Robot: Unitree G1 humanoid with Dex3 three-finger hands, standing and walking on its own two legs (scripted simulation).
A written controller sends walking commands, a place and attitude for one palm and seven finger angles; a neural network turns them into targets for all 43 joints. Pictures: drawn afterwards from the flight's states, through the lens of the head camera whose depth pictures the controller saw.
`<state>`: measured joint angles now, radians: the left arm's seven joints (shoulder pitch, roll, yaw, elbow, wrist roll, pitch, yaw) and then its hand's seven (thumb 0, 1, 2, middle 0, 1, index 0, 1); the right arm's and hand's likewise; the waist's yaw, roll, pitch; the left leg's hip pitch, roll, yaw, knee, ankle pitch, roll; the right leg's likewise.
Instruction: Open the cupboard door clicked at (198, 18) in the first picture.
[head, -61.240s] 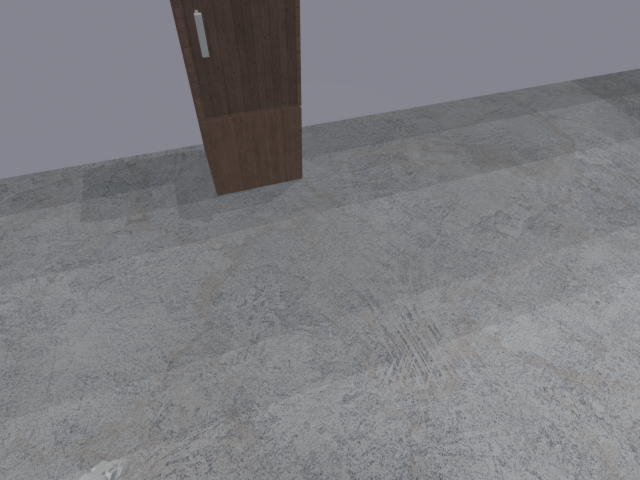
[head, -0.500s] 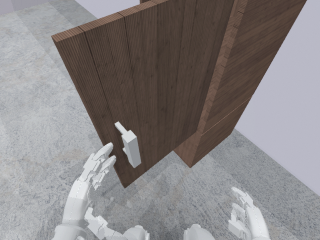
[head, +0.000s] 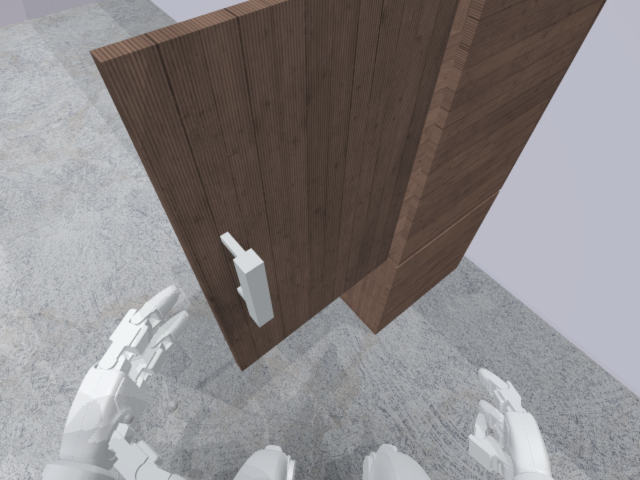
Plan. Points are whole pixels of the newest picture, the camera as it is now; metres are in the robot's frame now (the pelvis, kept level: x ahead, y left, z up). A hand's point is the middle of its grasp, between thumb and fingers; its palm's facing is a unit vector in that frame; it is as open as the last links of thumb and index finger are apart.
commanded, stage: draw the hand back to the body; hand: left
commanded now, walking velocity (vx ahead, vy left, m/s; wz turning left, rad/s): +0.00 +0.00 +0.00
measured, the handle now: (246, 280) +0.33 +0.12 +0.07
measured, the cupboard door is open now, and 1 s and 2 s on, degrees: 91 91 91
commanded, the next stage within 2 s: step back with the hand held close in 1.50 s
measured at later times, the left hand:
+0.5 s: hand (94, 369) +0.20 +0.21 +0.14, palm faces +0.04 -0.98 -0.22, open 15.9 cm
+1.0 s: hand out of the picture +0.24 +0.27 +0.23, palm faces +0.37 -0.83 -0.43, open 10.5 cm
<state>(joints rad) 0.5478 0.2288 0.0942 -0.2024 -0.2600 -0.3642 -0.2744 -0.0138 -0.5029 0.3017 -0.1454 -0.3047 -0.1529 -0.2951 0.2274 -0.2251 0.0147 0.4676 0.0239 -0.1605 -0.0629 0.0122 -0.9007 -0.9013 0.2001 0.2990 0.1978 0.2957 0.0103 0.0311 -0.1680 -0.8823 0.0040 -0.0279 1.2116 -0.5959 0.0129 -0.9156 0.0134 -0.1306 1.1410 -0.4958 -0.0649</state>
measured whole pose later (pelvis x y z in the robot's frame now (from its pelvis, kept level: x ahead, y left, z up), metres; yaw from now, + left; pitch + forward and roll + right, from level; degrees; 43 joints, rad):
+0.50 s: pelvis +0.02 +0.01 +0.05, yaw +0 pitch +7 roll -2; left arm 0.60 0.33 0.17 -0.36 -0.19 -0.14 -0.15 -0.01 -0.42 0.34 -0.15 -0.31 -0.16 -0.30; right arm 0.27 -0.23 0.04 0.50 0.03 -0.18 -0.11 0.01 -0.90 -0.90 0.20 0.30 0.20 0.30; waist 0.03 0.04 -0.14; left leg -0.55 0.00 -0.01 0.94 -0.51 0.03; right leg -0.58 0.02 -0.11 0.86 -0.41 -0.04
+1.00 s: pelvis +0.05 +0.03 +0.09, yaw -1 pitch -1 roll -1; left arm 0.54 0.35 0.26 -0.43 -0.03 -0.05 0.13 0.00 0.39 0.68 -0.19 -0.31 -0.19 -0.30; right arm 0.22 -0.22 0.05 0.62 0.00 -0.15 -0.09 0.01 -0.90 -0.90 0.20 0.30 0.20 0.30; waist 0.06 0.06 -0.04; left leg -0.13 -0.03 0.02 0.50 -0.35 0.05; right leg -0.19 0.01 -0.06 0.47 -0.27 -0.01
